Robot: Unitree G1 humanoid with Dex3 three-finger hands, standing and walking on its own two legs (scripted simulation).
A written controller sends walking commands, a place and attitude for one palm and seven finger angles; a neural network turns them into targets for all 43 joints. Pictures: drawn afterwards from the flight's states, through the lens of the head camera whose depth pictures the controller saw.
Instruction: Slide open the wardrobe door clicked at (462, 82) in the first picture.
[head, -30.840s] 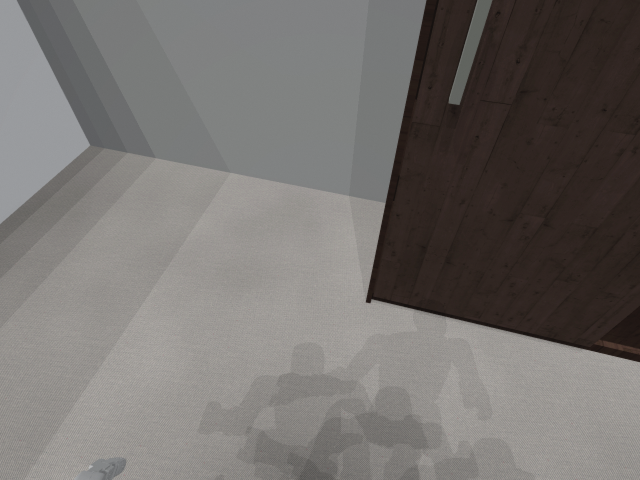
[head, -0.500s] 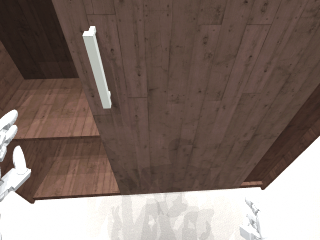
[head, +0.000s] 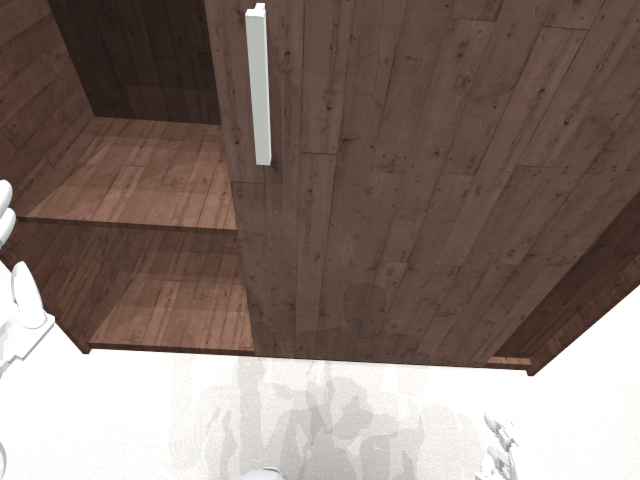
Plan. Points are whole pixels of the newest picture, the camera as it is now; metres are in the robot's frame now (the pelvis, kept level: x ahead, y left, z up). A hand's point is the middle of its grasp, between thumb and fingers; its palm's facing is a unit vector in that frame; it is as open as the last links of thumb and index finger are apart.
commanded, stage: step back with the hand held close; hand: left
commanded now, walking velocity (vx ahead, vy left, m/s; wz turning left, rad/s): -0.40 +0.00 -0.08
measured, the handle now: (262, 91) +0.56 +0.15 +0.21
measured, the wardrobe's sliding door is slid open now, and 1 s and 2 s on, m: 0.54 0.54 0.54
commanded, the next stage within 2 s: stop stepping back and stand still in 0.42 s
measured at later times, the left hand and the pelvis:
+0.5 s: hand (32, 354) +0.17 +0.26 +0.17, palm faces +0.27 -0.87 -0.41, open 7.4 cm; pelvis -0.08 +0.02 +0.01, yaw -6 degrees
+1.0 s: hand out of the picture +0.10 +0.29 +0.17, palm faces +0.32 -0.85 -0.42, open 7.4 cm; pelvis -0.14 +0.05 +0.01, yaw -6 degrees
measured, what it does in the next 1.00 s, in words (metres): walks backwards: right foot, then left foot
